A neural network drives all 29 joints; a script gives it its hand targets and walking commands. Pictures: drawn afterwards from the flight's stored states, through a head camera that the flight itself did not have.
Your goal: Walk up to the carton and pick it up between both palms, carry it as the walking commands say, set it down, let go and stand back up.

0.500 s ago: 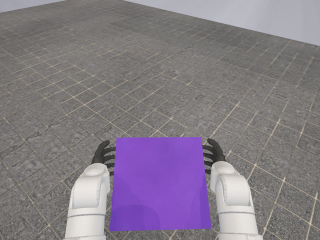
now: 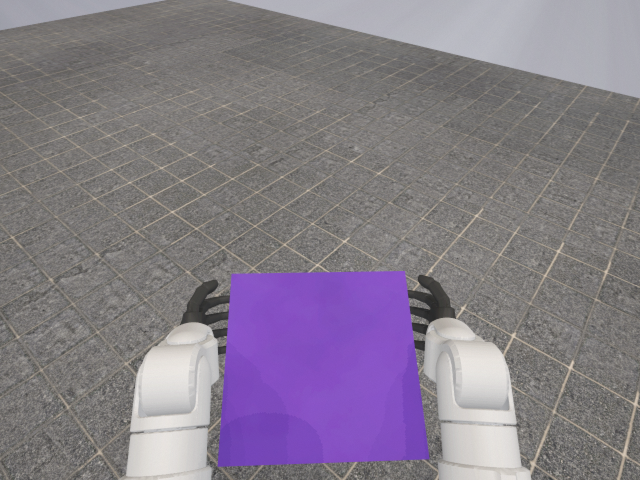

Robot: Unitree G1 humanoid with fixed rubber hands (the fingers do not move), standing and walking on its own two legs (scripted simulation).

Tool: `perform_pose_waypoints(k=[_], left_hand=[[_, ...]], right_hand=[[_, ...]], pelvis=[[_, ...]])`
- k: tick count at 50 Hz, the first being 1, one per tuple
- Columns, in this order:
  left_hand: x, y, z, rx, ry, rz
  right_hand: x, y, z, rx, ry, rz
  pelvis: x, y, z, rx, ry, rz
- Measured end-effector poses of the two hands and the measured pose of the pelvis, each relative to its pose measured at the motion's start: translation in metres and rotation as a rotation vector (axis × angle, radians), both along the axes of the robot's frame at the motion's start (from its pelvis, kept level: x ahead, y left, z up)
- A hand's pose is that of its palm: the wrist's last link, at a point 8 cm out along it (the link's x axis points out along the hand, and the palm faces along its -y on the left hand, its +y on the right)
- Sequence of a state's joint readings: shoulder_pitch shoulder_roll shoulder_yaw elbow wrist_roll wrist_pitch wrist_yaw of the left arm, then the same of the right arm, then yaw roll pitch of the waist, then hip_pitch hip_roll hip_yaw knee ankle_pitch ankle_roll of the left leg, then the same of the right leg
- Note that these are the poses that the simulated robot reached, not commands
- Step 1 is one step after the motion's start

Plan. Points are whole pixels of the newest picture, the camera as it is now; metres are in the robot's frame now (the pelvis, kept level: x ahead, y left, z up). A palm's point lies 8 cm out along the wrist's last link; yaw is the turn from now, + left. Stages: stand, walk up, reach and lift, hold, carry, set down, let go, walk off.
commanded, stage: carry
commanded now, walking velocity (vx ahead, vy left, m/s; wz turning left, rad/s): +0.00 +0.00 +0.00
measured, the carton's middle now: (318, 370) +0.29 +0.00 -0.02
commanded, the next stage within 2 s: none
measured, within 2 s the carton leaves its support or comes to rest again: neither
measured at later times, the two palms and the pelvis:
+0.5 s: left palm (189, 338) +0.28 +0.15 +0.08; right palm (432, 332) +0.28 -0.14 +0.08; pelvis +0.00 +0.01 +0.00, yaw +0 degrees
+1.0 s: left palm (182, 337) +0.28 +0.16 +0.09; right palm (428, 331) +0.28 -0.13 +0.09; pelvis +0.00 +0.01 +0.00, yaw +1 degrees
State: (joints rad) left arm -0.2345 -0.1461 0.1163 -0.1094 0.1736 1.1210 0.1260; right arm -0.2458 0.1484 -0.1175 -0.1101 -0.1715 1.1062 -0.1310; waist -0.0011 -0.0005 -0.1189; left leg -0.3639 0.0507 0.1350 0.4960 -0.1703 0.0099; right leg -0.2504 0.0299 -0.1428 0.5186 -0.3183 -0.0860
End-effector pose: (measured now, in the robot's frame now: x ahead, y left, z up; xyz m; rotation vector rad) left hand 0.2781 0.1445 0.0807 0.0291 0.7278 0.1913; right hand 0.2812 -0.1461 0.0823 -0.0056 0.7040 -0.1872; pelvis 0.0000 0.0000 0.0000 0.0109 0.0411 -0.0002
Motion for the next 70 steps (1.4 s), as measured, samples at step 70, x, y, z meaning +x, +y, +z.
perform_pose_waypoints(k=[70], left_hand=[[-0.002, 0.017, 0.008, -0.003, -0.002, 0.019]], right_hand=[[-0.001, 0.018, 0.007, 0.005, 0.008, 0.005]], pelvis=[[0.000, 0.014, -0.001, -0.005, 0.000, 0.011]])
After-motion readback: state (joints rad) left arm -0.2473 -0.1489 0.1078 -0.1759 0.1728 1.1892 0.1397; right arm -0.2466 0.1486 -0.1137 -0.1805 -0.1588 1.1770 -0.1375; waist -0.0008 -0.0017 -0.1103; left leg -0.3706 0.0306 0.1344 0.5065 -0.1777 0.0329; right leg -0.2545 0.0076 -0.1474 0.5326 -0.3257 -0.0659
